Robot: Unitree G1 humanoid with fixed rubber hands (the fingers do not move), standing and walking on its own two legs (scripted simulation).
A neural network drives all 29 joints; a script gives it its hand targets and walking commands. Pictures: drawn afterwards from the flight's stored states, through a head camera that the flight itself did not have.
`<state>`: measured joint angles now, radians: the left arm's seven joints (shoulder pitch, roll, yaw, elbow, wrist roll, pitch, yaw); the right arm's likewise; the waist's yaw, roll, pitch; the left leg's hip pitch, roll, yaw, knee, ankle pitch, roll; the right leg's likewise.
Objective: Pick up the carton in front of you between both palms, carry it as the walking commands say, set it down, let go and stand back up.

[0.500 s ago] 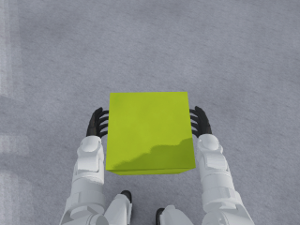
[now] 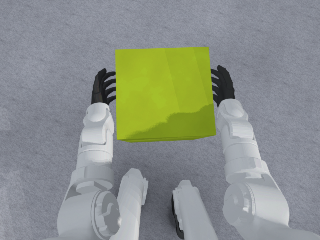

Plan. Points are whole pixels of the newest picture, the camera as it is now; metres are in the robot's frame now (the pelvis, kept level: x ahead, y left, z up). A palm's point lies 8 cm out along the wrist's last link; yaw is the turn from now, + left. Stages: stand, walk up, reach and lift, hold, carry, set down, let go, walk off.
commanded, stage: set down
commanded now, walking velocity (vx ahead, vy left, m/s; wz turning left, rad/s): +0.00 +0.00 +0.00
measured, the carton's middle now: (162, 104) +0.46 +0.03 -0.15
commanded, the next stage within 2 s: none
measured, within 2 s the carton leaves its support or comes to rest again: rests again in 1.74 s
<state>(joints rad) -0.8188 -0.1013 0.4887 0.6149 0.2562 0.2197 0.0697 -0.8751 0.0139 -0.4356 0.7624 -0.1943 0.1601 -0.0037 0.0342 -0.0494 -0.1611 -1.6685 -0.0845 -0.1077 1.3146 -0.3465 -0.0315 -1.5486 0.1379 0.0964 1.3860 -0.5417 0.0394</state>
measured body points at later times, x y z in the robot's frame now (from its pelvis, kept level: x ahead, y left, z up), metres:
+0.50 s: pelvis -0.02 -0.01 -0.12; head +0.30 +0.02 +0.19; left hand +0.45 +0.20 -0.26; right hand +0.52 -0.09 -0.25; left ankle +0.11 +0.12 -0.57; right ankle +0.04 -0.13 -0.57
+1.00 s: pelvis -0.03 -0.02 -0.20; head +0.34 -0.02 +0.05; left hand +0.47 +0.21 -0.37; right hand +0.55 -0.09 -0.38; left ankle +0.11 +0.12 -0.57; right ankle +0.04 -0.13 -0.57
